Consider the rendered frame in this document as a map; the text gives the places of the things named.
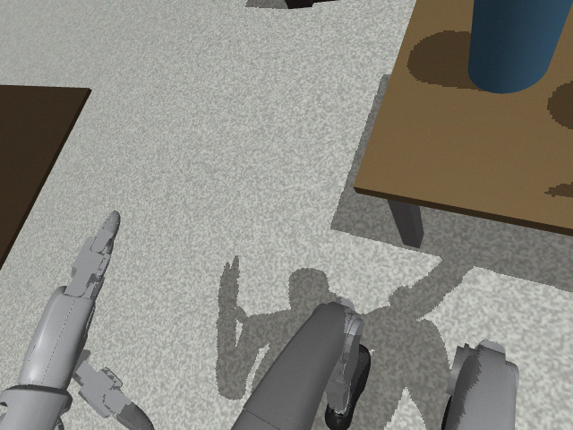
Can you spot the coffee table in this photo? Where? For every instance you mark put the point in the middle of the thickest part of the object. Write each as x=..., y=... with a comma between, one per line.
x=441, y=142

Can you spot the left robot arm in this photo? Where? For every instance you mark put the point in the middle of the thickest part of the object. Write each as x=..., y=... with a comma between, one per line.
x=32, y=407

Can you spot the left robot hand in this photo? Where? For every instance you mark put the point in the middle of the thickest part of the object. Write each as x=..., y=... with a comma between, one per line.
x=55, y=354

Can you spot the left robot foot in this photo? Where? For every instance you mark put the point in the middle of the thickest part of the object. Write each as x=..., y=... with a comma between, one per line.
x=340, y=421

